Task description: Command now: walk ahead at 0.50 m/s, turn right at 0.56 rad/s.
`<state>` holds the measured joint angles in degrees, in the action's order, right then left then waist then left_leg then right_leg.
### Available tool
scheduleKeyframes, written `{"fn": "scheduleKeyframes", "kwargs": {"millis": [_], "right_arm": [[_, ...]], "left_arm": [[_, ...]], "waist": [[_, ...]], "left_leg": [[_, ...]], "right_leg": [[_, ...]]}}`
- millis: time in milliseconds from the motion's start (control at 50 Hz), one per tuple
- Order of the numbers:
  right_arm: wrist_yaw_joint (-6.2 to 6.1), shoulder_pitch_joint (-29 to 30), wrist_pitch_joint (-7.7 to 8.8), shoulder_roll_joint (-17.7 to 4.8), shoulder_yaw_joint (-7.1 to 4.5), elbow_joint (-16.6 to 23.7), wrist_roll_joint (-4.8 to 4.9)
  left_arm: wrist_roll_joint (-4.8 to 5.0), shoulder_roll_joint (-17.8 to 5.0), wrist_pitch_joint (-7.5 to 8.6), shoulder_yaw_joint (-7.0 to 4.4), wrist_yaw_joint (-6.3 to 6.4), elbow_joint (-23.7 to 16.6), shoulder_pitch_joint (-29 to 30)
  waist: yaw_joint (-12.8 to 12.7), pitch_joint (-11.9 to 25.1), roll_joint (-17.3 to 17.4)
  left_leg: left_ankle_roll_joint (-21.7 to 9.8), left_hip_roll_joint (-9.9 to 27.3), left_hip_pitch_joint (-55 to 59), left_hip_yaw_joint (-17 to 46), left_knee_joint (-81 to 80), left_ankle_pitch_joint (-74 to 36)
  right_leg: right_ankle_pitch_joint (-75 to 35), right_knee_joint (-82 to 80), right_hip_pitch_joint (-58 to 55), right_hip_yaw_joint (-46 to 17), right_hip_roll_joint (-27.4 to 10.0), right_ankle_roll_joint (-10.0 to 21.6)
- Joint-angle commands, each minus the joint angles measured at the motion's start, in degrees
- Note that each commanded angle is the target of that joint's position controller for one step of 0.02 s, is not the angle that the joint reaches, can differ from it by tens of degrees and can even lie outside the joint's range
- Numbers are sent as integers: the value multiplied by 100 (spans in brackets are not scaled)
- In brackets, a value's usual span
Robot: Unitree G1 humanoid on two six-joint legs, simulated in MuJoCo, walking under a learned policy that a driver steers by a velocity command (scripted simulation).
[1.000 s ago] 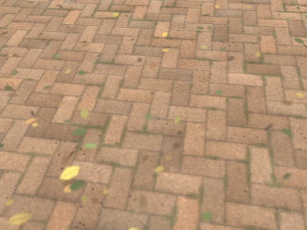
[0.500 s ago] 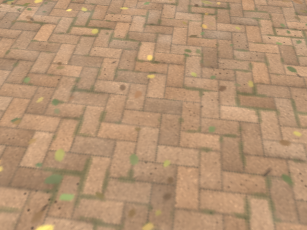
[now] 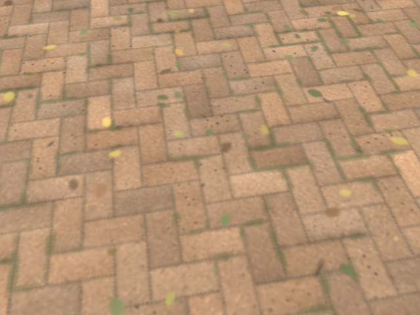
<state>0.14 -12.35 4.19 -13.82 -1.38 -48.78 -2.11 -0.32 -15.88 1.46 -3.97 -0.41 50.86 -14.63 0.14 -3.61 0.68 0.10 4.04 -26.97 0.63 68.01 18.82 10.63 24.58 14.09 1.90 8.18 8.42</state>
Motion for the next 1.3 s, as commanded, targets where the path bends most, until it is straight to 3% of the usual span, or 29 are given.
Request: {"fn": "scheduleKeyframes", "kwargs": {"millis": [20,120,240,280,320,340,360,380,400,420,440,480,560,680,760,800,840,860,880,900,920,940,980,1040,1080,1120,1200,1240,1300], "right_arm": [[40,-323,-174,-483,-114,323,-87],[82,858,-219,-466,-78,786,-43],[117,1770,-117,-551,-12,1184,38],[104,1524,-64,-687,-39,1186,56],[20,471,9,-941,-147,883,70],[-53,-323,91,-1145,-226,713,15],[-161,-1254,109,-1577,-319,711,-116],[-155,-904,8,-1952,-420,740,-131],[-124,-479,-60,-1334,-343,827,-39],[-102,-152,-63,-859,-226,883,14],[-81,-13,-51,-684,-176,846,-3],[-88,-148,27,-628,-155,694,33],[-4,-505,213,-689,-202,469,108],[59,-793,202,-730,-213,169,110],[30,-1263,111,-927,-256,-128,120],[9,-1322,37,-1028,-272,-244,121],[-6,-1346,-28,-956,-227,-306,163],[1,-1262,-16,-721,-141,-78,170],[73,-1723,-15,-181,-44,147,242],[8,-1186,-67,-864,-231,94,114],[35,-858,-29,-776,-230,202,164],[53,-807,4,-653,-195,169,187],[92,-1073,-140,-512,-181,-25,74],[187,-970,-283,-372,-201,-51,57],[184,-654,-312,-331,-213,15,55],[161,-430,-307,-271,-194,87,50],[193,280,-281,-122,-88,324,51],[199,313,-276,-171,-90,379,18],[176,-226,-240,-392,-180,307,-37]], "left_arm": [[48,-713,199,-155,22,-241,-238],[41,-812,180,-194,17,-188,-782],[-54,-902,132,-216,87,-182,-1267],[-77,-997,138,-241,134,-273,-1064],[-81,-1114,179,-263,105,-390,-703],[-24,-1026,229,-236,45,-413,-629],[26,-505,285,-89,18,-608,-757],[144,-258,248,-43,15,-774,-1473],[-61,-745,126,-90,77,-523,-1265],[-100,-770,98,-112,13,-547,-832],[-94,-646,79,-93,-34,-587,-661],[-184,-532,-45,-79,-141,-610,-604],[-189,-351,-143,-15,-259,-855,-110],[-186,-100,-48,177,-335,-1193,1038],[-207,-168,0,225,-322,-1348,1518],[-247,-249,47,201,-263,-1289,1331],[-331,-436,163,86,-166,-776,-67],[-431,-866,199,-43,-80,-570,-1086],[-340,-1481,157,-182,-6,-542,-1198],[-96,-1291,119,-186,28,-557,-1037],[-74,-978,140,-91,38,-525,-625],[-89,-652,182,-7,11,-508,-354],[-68,-336,262,81,20,-475,-31],[-51,-399,405,58,36,-295,-251],[-62,-380,450,70,56,-196,-352],[-61,-323,453,103,73,-142,-332],[-17,-371,405,121,159,-37,-424],[-23,-446,346,97,216,49,-547],[-23,-629,241,15,306,48,-431]], "waist": [[175,324,-24],[-229,134,-328],[-589,150,-470],[-377,176,-543],[129,574,-493],[546,1042,-145],[786,1982,563],[195,2272,1943],[109,1423,731],[118,754,171],[38,459,98],[-53,295,521],[-51,272,488],[126,20,476],[245,-48,487],[106,79,520],[-507,884,256],[-910,1622,-324],[-590,2123,-1682],[-714,1755,-736],[-478,1014,-592],[-275,654,-392],[66,435,-489],[140,294,-454],[130,38,-376],[163,-10,-397],[-62,47,-546],[-102,135,-579],[108,406,-633]], "left_leg": [[225,177,-581,27,-518,-214],[365,99,-1004,-94,-1955,-1384],[216,-225,-988,-31,-3122,-1645],[86,-315,-365,79,-3573,-1396],[-116,-580,1213,-7,-3952,-1011],[-301,-255,2409,237,-4261,-1049],[-564,1260,3714,1729,-4397,192],[-1209,2312,4399,4412,-5246,566],[-1175,2079,3633,4128,-5262,1317],[-1045,1750,2875,3091,-5342,993],[-934,1466,2415,2295,-5468,131],[-784,1104,1988,1279,-5624,-902],[-949,1106,2035,557,-5864,-1964],[-880,784,1992,-411,-6028,-2436],[-854,1047,2497,-417,-5810,-2948],[-808,1106,2816,-480,-5249,-4104],[-628,796,2467,-830,-3470,-4727],[-497,563,1343,-944,-1839,-2833],[-265,-497,-684,-870,37,1218],[-333,-301,-1194,-8,471,1045],[-390,-75,-1316,87,366,531],[-382,82,-1071,75,-3,188],[-276,200,-484,65,-433,-61],[-200,102,-517,125,-558,-432],[-126,52,-766,160,-798,-798],[-83,-14,-724,44,-1314,-1164],[-180,-201,-221,-473,-2682,-1916],[-293,-315,-111,-596,-3005,-1768],[-603,-643,448,-728,-3364,-1039]], "right_leg": [[-2232,-1188,-463,-1699,-1550,921],[-2024,-1205,-591,-1692,-1272,559],[-2515,-720,-1406,-2112,-1448,432],[-2646,-484,-1349,-2291,-1530,269],[-3385,400,-948,-2248,-1329,28],[-3043,1544,-500,-1950,-945,-113],[-991,3192,220,-1431,-583,-216],[2316,4344,1857,-903,141,-348],[1795,4801,2308,-927,-485,-306],[1219,4651,2225,-848,-670,-337],[941,4444,2086,-778,-837,-396],[783,4243,1865,-662,-1022,-498],[325,4022,2243,-637,-1078,-590],[-704,1912,1991,-204,-1009,-674],[-363,1069,1601,165,-959,-462],[93,763,1165,306,-778,-266],[-89,194,-731,350,-528,-6],[521,85,-2207,-990,-1742,279],[474,-580,-3423,-3770,-3309,996],[99,-685,-3046,-3668,-3079,942],[-472,-715,-2392,-2725,-2798,790],[-1026,-900,-1733,-2145,-2504,597],[-1318,-1228,-991,-1366,-2110,302],[-1492,-1601,-752,-874,-2064,284],[-2563,-1616,-699,-442,-2073,236],[-3590,-1440,-668,66,-1967,139],[-4092,-1098,-827,625,-1837,-13],[-4367,-719,-1202,667,-1945,-63],[-5181,490,-1494,680,-2066,-149]]}}
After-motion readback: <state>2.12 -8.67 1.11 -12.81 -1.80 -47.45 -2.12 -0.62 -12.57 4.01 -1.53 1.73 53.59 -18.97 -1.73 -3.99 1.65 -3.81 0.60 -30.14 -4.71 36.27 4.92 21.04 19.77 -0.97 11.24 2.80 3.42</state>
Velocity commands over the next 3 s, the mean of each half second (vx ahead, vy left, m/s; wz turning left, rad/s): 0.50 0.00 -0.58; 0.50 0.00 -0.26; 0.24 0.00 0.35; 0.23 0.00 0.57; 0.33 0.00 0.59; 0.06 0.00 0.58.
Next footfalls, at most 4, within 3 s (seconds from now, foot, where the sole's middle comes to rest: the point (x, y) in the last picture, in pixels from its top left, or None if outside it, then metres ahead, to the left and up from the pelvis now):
0.34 left None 0.38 0.12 -0.77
0.84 right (278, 290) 0.54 -0.18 -0.77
1.34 left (251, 215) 0.81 -0.11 -0.77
1.84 right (303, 234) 0.73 -0.29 -0.77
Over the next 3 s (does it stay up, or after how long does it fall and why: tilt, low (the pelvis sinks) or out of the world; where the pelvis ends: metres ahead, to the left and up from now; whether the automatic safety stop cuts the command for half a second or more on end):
stays up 1.01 -0.07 0.01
